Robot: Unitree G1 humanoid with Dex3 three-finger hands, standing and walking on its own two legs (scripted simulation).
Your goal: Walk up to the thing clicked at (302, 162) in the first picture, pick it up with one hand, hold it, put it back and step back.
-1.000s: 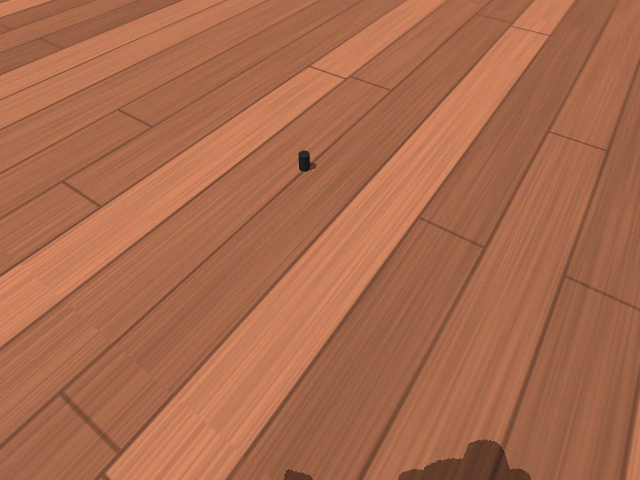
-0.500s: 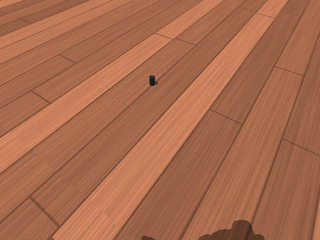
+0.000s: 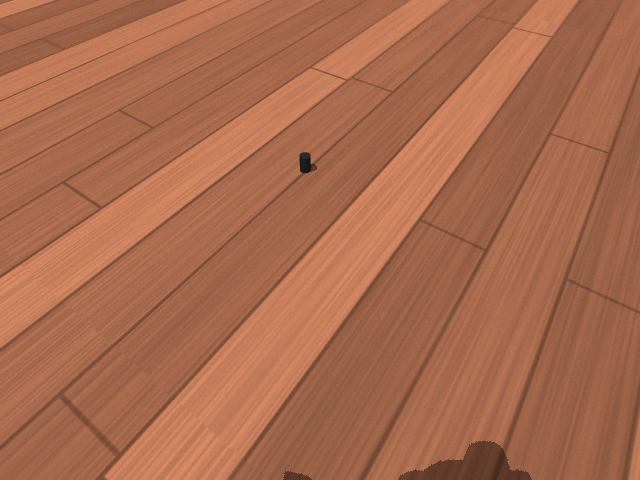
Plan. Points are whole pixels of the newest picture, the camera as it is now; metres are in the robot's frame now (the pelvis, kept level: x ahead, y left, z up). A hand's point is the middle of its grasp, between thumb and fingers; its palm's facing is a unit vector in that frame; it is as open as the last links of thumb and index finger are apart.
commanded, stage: stand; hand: left
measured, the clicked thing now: (305, 162) +1.55 +0.06 -0.74
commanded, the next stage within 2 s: walk up in 0.12 s
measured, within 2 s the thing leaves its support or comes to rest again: neither
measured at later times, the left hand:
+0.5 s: hand (169, 457) +0.17 +0.22 -0.14, palm faces -0.07 -0.90 -0.43, open 7.4 cm
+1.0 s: hand (204, 335) +0.37 +0.21 -0.17, palm faces -0.14 -0.93 -0.34, open 7.4 cm
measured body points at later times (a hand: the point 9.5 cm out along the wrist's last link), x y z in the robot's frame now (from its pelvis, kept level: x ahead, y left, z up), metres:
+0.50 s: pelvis +0.08 -0.07 -0.03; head +0.08 -0.09 +0.42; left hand +0.18 +0.27 -0.11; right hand +0.09 -0.42 -0.15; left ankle +0.01 +0.09 -0.71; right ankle +0.12 -0.20 -0.75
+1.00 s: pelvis +0.31 -0.06 -0.02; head +0.34 -0.04 +0.43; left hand +0.38 +0.26 -0.15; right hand +0.39 -0.38 -0.10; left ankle +0.38 +0.05 -0.75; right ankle +0.23 -0.19 -0.67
